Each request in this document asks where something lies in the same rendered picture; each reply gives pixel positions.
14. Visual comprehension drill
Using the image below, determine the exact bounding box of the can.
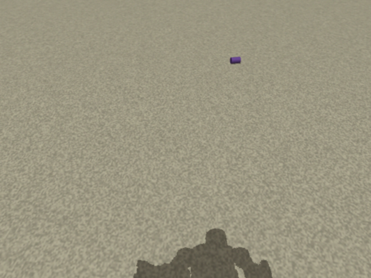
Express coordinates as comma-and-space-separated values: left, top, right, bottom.
230, 57, 241, 64

